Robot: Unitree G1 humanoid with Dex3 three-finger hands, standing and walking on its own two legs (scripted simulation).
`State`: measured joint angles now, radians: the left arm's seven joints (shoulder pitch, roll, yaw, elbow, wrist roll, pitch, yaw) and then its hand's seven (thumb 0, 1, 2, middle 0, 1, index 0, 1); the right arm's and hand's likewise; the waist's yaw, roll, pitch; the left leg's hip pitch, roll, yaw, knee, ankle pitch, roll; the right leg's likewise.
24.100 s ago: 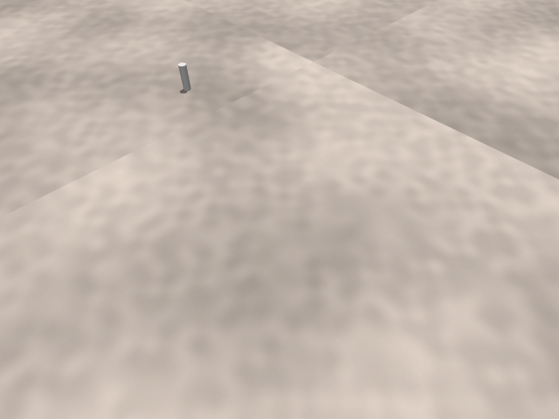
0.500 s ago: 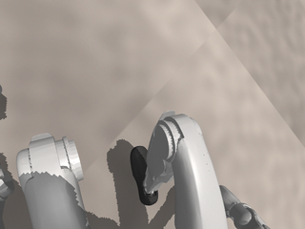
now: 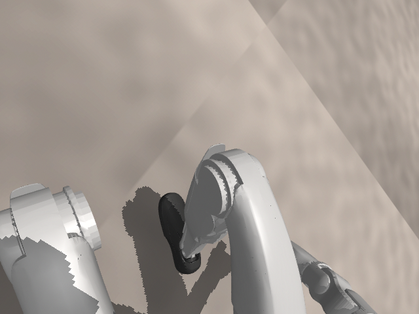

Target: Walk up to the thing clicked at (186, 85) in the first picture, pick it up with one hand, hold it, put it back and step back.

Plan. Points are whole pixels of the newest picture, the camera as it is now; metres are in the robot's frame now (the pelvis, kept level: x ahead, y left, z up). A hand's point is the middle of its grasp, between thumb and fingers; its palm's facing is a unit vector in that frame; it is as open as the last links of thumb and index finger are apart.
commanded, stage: lower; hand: left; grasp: from the side
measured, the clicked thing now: out of the picture +0.46 +0.31 -0.19
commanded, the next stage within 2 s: loosen in 0.40 s
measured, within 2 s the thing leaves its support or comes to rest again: rests again in 0.22 s
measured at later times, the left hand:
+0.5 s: hand out of the picture +0.47 +0.30 -0.19, palm faces +0.38 -0.92 -0.03, open 6.4 cm
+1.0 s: hand out of the picture +0.47 +0.30 -0.18, palm faces +0.40 -0.92 +0.00, open 11.9 cm
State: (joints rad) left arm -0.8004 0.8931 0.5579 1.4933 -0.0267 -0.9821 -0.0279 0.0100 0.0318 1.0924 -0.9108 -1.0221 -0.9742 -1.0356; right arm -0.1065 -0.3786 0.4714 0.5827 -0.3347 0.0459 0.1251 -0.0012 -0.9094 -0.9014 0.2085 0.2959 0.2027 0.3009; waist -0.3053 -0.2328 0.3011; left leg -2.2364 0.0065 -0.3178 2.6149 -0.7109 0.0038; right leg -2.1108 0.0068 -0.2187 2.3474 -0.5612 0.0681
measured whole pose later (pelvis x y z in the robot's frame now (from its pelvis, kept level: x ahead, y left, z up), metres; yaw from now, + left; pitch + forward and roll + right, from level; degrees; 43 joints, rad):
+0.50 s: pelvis +0.00 +0.01 +0.00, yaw -2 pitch +15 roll -19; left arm -0.81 0.95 0.51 1.55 -0.02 -1.03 0.02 0.01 0.03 1.09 -0.91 -1.02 -0.97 -1.04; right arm -0.15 -0.38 0.54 0.55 -0.36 0.06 0.12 0.00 -0.90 -0.90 0.21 0.30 0.20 0.30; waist -0.31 -0.28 0.33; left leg -2.22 0.01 -0.36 2.63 -0.72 0.01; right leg -2.07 0.02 -0.25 2.33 -0.56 0.08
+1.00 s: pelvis +0.00 +0.01 +0.00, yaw -2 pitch +14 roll -19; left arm -0.83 0.97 0.51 1.57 -0.06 -1.05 0.00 0.00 -0.21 0.41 -0.62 -0.54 -0.63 -0.53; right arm -0.16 -0.38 0.56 0.54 -0.36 0.06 0.12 0.00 -0.92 -0.90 0.21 0.30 0.20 0.30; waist -0.31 -0.28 0.33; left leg -2.21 0.02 -0.37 2.63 -0.72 0.02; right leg -2.07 0.03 -0.26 2.31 -0.55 0.08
